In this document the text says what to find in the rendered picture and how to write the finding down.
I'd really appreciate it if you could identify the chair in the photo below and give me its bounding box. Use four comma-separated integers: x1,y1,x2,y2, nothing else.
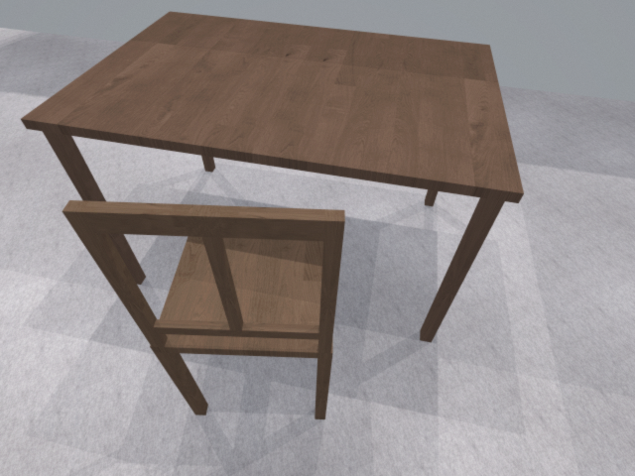
63,200,345,419

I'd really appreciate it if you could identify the table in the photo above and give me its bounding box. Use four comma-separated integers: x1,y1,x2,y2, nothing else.
21,12,524,342

